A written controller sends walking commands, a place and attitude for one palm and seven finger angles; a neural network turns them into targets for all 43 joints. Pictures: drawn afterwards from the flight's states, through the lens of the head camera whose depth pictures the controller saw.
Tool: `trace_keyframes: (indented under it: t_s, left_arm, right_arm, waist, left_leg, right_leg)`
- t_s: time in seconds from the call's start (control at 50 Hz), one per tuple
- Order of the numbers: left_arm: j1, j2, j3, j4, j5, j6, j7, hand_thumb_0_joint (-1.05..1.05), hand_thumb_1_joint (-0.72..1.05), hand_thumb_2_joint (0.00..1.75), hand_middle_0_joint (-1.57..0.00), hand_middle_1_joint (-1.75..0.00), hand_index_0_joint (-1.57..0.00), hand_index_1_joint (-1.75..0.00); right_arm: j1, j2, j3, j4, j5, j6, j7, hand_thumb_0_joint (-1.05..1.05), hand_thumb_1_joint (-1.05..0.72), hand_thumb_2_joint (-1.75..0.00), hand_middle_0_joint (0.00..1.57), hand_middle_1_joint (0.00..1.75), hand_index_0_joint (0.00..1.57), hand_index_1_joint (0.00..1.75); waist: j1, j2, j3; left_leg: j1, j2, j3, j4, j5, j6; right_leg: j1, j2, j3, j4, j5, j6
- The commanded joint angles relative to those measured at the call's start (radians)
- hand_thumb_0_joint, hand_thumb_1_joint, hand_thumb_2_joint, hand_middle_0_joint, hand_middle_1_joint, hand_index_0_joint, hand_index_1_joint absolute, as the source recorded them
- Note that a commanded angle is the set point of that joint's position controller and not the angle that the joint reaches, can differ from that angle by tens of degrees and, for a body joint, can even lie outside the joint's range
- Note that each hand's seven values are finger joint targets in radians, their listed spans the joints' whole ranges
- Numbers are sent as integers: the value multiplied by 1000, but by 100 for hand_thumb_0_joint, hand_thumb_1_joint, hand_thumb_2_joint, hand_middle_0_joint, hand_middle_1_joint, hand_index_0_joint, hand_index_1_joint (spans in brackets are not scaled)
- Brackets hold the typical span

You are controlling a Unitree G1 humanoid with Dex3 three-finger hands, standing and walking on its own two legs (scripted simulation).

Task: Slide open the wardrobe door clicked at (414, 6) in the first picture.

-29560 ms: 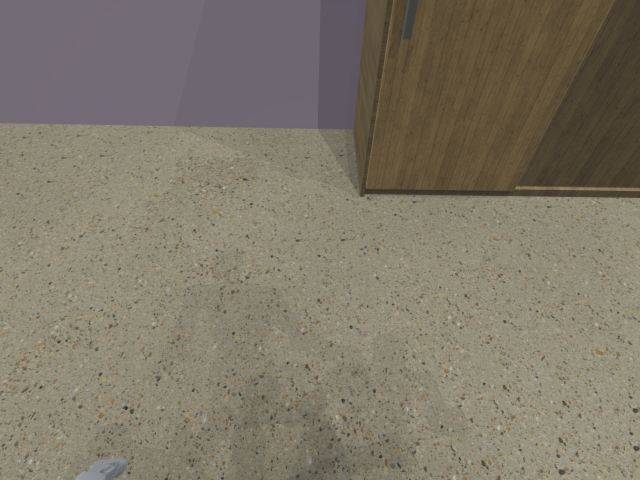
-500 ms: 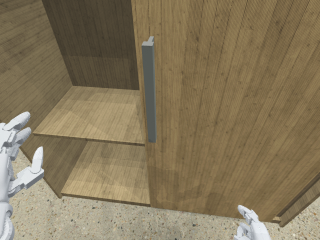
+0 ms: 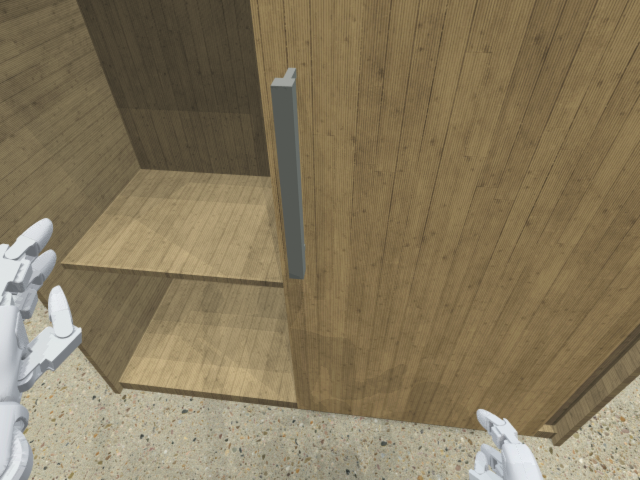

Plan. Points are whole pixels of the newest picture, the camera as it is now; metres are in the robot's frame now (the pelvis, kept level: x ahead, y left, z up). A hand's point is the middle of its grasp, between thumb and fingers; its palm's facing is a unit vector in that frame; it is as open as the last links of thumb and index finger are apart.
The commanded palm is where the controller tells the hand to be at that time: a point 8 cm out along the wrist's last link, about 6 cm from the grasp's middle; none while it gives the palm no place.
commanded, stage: step back with the hand held close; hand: left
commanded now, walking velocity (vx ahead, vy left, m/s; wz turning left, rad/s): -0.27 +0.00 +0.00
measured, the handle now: (294, 187) +0.48 +0.11 +0.14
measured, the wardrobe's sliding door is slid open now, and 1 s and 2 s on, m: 0.60 0.60 0.60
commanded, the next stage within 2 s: stop stepping back and stand still in 1.48 s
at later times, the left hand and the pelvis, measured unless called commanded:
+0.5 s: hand (53, 347) +0.18 +0.29 +0.15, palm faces +0.40 -0.80 -0.46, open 7.4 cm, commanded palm +0.11 +0.32 +0.17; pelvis -0.03 +0.03 -0.01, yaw -1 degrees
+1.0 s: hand (10, 396) +0.13 +0.29 +0.16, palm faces +0.43 -0.79 -0.44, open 7.4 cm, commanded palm +0.06 +0.33 +0.17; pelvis -0.08 +0.03 -0.03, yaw +1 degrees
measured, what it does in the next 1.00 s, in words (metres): shifts its weight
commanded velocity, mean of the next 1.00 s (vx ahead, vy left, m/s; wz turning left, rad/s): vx -0.31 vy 0.00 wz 0.01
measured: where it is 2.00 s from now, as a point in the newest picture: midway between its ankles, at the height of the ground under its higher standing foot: outside the picture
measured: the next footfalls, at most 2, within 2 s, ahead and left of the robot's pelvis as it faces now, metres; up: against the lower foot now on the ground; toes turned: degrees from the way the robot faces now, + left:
right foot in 1.72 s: -0.29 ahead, -0.08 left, +0.00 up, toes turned -5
left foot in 1.84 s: -0.08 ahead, +0.10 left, +0.00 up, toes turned -6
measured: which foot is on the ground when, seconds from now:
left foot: down 0.00-1.00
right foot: down 0.00-1.00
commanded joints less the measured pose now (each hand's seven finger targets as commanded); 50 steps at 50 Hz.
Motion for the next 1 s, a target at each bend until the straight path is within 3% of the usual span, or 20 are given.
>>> trace_keyframes:
  t_s: [0.0, 0.02, 0.06, 0.1, 0.12, 0.2, 0.26, 0.38, 0.46, 0.5, 0.52, 0.56, 0.64, 0.68, 0.72, 0.78, 0.82, 0.88, 0.92, 0.98]
  left_arm:
    - [-60, 172, 103, -179, 18, -112, 23, 0, 90, 90, -20, -30, -20, -30]
    - [-55, 184, 114, -209, 21, -124, 25, 0, 90, 90, -20, -30, -20, -30]
    - [-12, 190, 120, -221, 22, -135, 32, 0, 90, 90, -20, -30, -20, -30]
    - [13, 211, 146, -248, 21, -142, 39, 0, 90, 90, -20, -30, -20, -30]
    - [31, 230, 167, -255, 21, -144, 42, 0, 90, 90, -20, -30, -20, -30]
    - [63, 243, 191, -293, 19, -150, 46, 0, 90, 90, -20, -30, -20, -30]
    - [75, 241, 197, -305, 23, -154, 48, 0, 90, 90, -20, -30, -20, -30]
    - [56, 226, 201, -294, 38, -172, 49, 0, 90, 90, -20, -30, -20, -30]
    - [15, 217, 195, -298, 49, -192, 51, 0, 90, 90, -20, -30, -20, -30]
    - [1, 223, 200, -312, 56, -206, 55, 0, 90, 90, -20, -30, -20, -30]
    - [-3, 241, 213, -323, 59, -212, 57, 0, 90, 90, -20, -30, -20, -30]
    - [-22, 223, 197, -349, 62, -228, 58, 0, 90, 90, -20, -30, -20, -30]
    - [-18, 224, 220, -352, 73, -246, 59, 0, 90, 90, -20, -30, -20, -30]
    - [-1, 233, 235, -337, 72, -251, 57, 0, 90, 90, -20, -30, -20, -30]
    - [29, 242, 248, -327, 66, -257, 52, 0, 90, 90, -20, -30, -20, -30]
    - [-10, 215, 213, -336, 61, -264, 43, 0, 90, 90, -20, -30, -20, -30]
    - [-24, 236, 223, -343, 62, -267, 43, 0, 90, 90, -20, -30, -20, -30]
    - [-19, 231, 220, -339, 63, -275, 43, 0, 90, 90, -20, -30, -20, -30]
    - [-22, 248, 242, -353, 68, -284, 43, 0, 90, 90, -20, -30, -20, -30]
    - [-21, 236, 257, -343, 75, -290, 39, 0, 90, 90, -20, -30, -20, -30]
  right_arm:
    - [-134, -111, -52, -188, -5, -20, -9, 0, -90, -90, 20, 30, 20, 30]
    - [-143, -112, -56, -193, -7, -17, -10, 0, -90, -90, 20, 30, 20, 30]
    - [-125, -116, -64, -203, -6, -4, -14, 0, -90, -90, 20, 30, 20, 30]
    - [-119, -122, -72, -220, -3, 8, -18, 0, -90, -90, 20, 30, 20, 30]
    - [-125, -124, -72, -226, -4, 13, -22, 0, -90, -90, 20, 30, 20, 30]
    - [-113, -124, -81, -253, 4, 31, -28, 0, -90, -90, 20, 30, 20, 30]
    - [-111, -127, -83, -265, 3, 32, -31, 0, -90, -90, 20, 30, 20, 30]
    - [-96, -134, -90, -268, 3, 17, -29, 0, -90, -90, 20, 30, 20, 30]
    - [-81, -133, -92, -267, 4, 4, -26, 0, -90, -90, 20, 30, 20, 30]
    - [-74, -135, -93, -264, 0, -6, -24, 0, -90, -90, 20, 30, 20, 30]
    - [-76, -138, -93, -261, -3, -9, -25, 0, -90, -90, 20, 30, 20, 30]
    - [-69, -135, -91, -259, -5, -21, -23, 0, -90, -90, 20, 30, 20, 30]
    - [-70, -134, -91, -254, -11, -44, -27, 0, -90, -90, 20, 30, 20, 30]
    - [-65, -129, -94, -251, -11, -51, -25, 0, -90, -90, 20, 30, 20, 30]
    - [-58, -133, -98, -248, -12, -56, -21, 0, -90, -90, 20, 30, 20, 30]
    - [-60, -129, -101, -238, -8, -55, -15, 0, -90, -90, 20, 30, 20, 30]
    - [-66, -129, -103, -232, -13, -54, -15, 0, -90, -90, 20, 30, 20, 30]
    - [-71, -126, -102, -235, -12, -49, -13, 0, -90, -90, 20, 30, 20, 30]
    - [-77, -132, -104, -237, -14, -49, -16, 0, -90, -90, 20, 30, 20, 30]
    - [-86, -134, -107, -239, -19, -54, -23, 0, -90, -90, 20, 30, 20, 30]
  waist:
    - [-43, -98, -9]
    - [-43, -55, -40]
    - [-45, -29, -111]
    - [-47, -41, -146]
    - [-45, -14, -160]
    - [-45, -33, -189]
    - [-42, 4, -191]
    - [-49, 11, -127]
    - [-61, -38, -89]
    - [-65, -29, -74]
    - [-65, -31, -69]
    - [-69, -1, -76]
    - [-58, 110, -108]
    - [-56, 91, -112]
    - [-60, 21, -123]
    - [-68, -31, -125]
    - [-70, -38, -126]
    - [-70, -17, -115]
    - [-70, 20, -108]
    - [-59, 127, -128]
  left_leg:
    - [-55, 21, -78, 12, -16, 17]
    - [-49, 22, -72, 12, 15, 16]
    - [-54, 37, -81, -10, 58, 13]
    - [-70, 51, -92, -27, 119, 17]
    - [-76, 56, -93, -33, 152, 17]
    - [-129, 84, -117, -35, 258, 20]
    - [-183, 109, -138, -54, 259, 26]
    - [-403, 140, -167, -101, -60, 58]
    - [-490, 116, -173, -79, -290, 62]
    - [-496, 109, -184, -65, -363, 65]
    - [-493, 107, -192, -65, -380, 63]
    - [-489, 117, -208, -82, -397, 64]
    - [-594, 199, -280, -193, -429, 89]
    - [-595, 200, -272, -154, -375, 94]
    - [-550, 164, -244, -90, -285, 79]
    - [-501, 116, -194, -7, -251, 58]
    - [-457, 96, -180, 21, -256, 46]
    - [-469, 102, -191, 1, -329, 49]
    - [-527, 128, -227, -62, -405, 61]
    - [-698, 248, -321, -207, -519, 112]
  right_leg:
    - [-225, -125, 217, -188, -131, -9]
    - [-217, -127, 212, -169, -88, -9]
    - [-171, -121, 183, -105, -21, -6]
    - [-133, -101, 158, -47, 73, 5]
    - [-116, -94, 146, -19, 119, 7]
    - [-64, -74, 129, 79, 248, 18]
    - [-39, -58, 120, 145, 252, 23]
    - [11, -49, 142, 226, 156, 24]
    - [-18, -69, 181, 190, 39, 12]
    - [-66, -76, 199, 161, -53, 4]
    - [-87, -75, 200, 145, -95, 2]
    - [-94, -64, 182, 165, -108, 3]
    - [51, 3, 107, 355, 18, 31]
    - [64, 4, 121, 360, 53, 31]
    - [38, -6, 157, 305, 117, 21]
    - [-35, -43, 237, 248, 163, 1]
    - [-100, -64, 272, 200, 119, -9]
    - [-131, -57, 269, 183, -11, -8]
    - [-100, -21, 236, 223, -52, 1]
    - [81, 50, 131, 448, 7, 35]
